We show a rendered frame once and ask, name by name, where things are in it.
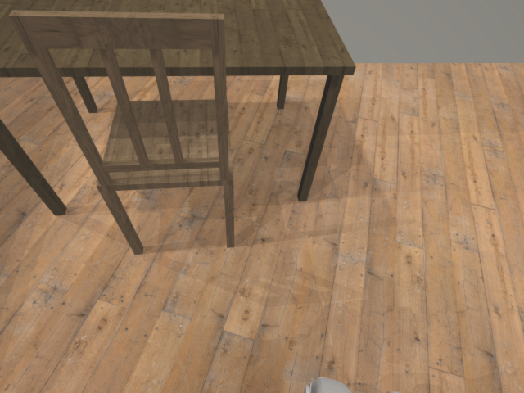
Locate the chair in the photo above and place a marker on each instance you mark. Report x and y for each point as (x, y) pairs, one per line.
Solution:
(152, 144)

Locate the table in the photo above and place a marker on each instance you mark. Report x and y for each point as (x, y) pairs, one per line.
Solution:
(262, 37)

